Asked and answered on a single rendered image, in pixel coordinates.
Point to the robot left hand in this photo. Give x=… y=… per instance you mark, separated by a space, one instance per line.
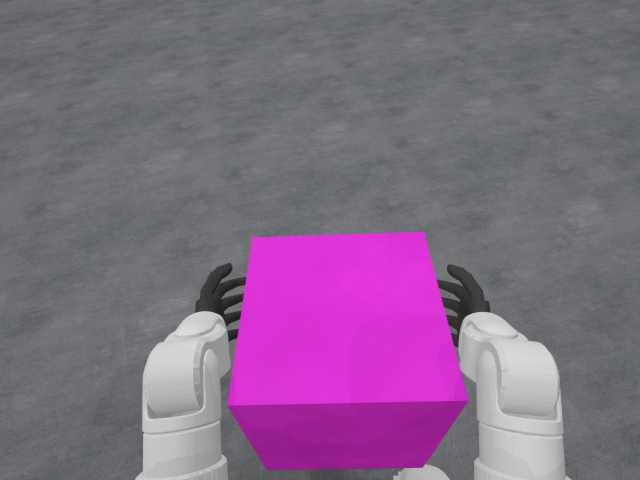
x=212 y=292

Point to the robot right forearm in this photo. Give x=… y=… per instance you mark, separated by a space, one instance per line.
x=518 y=401

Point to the carton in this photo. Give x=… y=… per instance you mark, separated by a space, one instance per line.
x=344 y=356

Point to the robot left forearm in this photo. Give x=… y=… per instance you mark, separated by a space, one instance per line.
x=181 y=404

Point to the robot right hand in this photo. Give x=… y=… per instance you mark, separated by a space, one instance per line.
x=471 y=298

